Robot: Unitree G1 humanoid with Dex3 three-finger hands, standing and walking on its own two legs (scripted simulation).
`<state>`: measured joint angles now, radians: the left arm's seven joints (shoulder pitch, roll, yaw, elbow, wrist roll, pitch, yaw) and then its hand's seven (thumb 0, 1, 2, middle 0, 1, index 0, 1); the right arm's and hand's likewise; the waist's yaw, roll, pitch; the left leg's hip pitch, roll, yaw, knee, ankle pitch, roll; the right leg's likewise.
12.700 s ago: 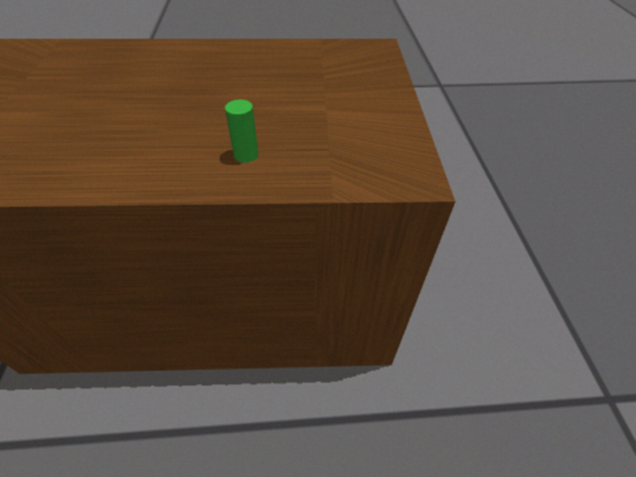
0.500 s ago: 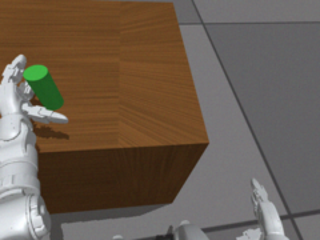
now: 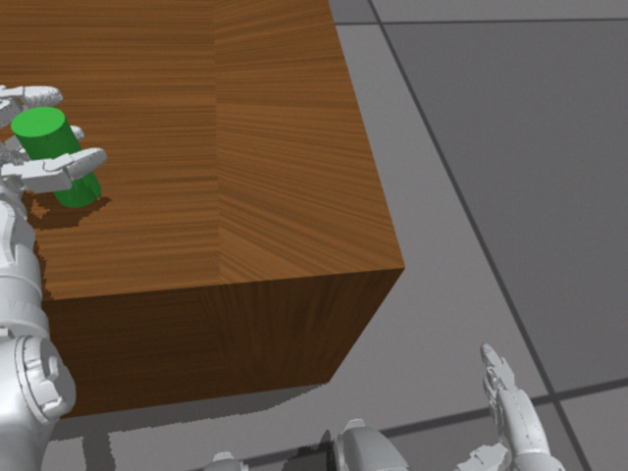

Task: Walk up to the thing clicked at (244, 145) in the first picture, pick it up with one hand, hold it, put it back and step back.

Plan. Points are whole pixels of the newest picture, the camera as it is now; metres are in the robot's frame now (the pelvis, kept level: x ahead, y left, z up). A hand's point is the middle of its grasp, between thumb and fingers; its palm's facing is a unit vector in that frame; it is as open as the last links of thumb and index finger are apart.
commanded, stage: close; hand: left
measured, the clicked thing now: (61, 160) +0.49 +0.25 +0.09
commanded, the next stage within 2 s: settle in 0.18 s
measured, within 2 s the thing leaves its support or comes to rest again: leaves its support in 0.52 s
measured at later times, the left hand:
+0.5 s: hand (52, 151) +0.48 +0.24 +0.11, palm faces +0.24 -0.97 +0.00, open 6.8 cm
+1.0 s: hand (32, 115) +0.48 +0.24 +0.16, palm faces +0.24 -0.97 +0.00, open 6.8 cm
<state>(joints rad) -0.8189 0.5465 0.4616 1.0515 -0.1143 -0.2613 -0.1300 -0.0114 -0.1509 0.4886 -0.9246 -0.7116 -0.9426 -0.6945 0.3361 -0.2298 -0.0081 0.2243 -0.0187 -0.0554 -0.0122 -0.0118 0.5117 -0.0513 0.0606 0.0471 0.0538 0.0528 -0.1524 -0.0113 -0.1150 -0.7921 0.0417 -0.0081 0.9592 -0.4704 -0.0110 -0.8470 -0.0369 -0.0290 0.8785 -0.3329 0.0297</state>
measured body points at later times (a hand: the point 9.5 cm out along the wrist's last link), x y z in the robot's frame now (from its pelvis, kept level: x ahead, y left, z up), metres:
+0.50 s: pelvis +0.01 +0.00 +0.00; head +0.09 +0.01 +0.45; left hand +0.46 +0.29 +0.11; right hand +0.17 -0.25 -0.04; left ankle -0.01 +0.12 -0.68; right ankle +0.05 -0.14 -0.68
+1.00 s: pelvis +0.01 -0.01 +0.02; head +0.07 +0.00 +0.46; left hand +0.46 +0.29 +0.16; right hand +0.16 -0.26 -0.04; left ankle -0.01 +0.12 -0.68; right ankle +0.05 -0.14 -0.68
